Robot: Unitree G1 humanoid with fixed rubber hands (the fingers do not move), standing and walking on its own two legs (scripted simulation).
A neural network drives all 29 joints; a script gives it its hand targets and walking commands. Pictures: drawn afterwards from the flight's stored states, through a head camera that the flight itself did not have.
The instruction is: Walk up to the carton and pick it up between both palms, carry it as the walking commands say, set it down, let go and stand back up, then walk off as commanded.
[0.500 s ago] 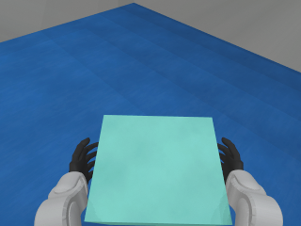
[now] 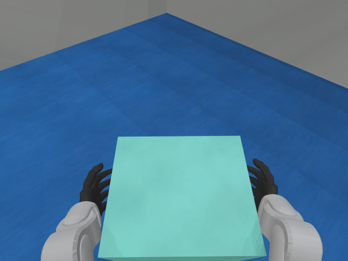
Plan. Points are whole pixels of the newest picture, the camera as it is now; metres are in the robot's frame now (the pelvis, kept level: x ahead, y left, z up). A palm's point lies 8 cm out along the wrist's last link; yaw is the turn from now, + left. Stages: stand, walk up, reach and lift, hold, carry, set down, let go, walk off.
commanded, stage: carry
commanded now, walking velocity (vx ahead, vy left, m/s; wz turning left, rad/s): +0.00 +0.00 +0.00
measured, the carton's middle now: (179, 205) +0.25 +0.00 +0.02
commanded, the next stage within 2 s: none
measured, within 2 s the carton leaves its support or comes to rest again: neither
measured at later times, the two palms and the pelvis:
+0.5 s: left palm (94, 108) +0.50 +0.22 +0.08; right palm (213, 102) +0.52 -0.11 +0.08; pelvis +0.28 +0.05 +0.00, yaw +0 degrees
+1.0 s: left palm (104, 81) +0.61 +0.22 +0.08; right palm (212, 82) +0.61 -0.12 +0.09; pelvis +0.38 +0.06 +0.00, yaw -2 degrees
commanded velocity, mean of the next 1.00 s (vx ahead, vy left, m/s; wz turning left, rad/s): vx -0.08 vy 0.00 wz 0.00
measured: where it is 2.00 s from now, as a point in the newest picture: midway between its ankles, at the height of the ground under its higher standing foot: outside the picture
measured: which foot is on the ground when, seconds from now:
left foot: down 0.00-0.18, up 0.20-0.36, down 0.38-1.00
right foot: up 0.00-0.16, down 0.18-0.40, up 0.42-0.68, down 0.70-1.00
